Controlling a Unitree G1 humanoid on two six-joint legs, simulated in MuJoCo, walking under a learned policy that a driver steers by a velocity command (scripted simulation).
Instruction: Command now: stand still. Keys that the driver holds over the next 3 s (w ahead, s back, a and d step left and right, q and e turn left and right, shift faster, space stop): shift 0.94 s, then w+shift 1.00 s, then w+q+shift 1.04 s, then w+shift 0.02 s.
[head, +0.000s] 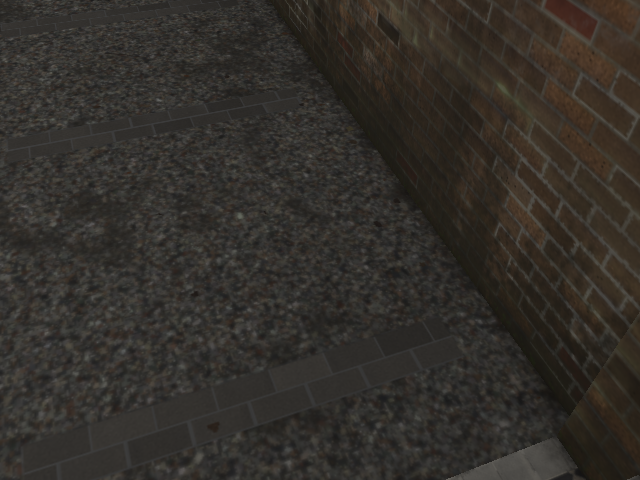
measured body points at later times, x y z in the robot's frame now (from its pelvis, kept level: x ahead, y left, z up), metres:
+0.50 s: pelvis +0.00 +0.00 +0.00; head +0.00 +0.01 +0.45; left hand +0.00 +0.22 -0.17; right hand +0.01 -0.23 -0.15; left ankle -0.05 +0.09 -0.75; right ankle +0.00 -0.13 -0.75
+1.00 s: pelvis +0.00 +0.00 +0.00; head +0.00 +0.01 +0.45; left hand +0.01 +0.22 -0.17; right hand +0.00 -0.23 -0.15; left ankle -0.05 +0.09 -0.75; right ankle +0.00 -0.13 -0.75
